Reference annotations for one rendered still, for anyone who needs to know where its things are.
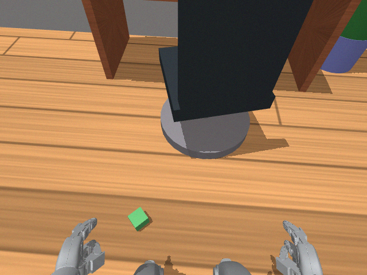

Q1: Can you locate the office chair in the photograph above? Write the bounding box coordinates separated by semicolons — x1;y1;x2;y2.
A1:
159;0;313;159

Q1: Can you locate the right robot hand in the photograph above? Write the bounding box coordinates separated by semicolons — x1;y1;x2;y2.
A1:
276;221;323;275

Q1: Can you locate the desk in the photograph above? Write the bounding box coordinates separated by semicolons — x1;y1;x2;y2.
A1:
81;0;362;92

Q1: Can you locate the potted plant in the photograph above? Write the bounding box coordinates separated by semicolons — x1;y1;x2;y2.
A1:
320;0;367;73

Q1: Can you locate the left robot hand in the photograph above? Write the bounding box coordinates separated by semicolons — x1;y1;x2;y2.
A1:
55;218;105;275

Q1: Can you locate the small box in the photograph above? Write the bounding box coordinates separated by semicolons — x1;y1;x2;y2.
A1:
128;207;150;231

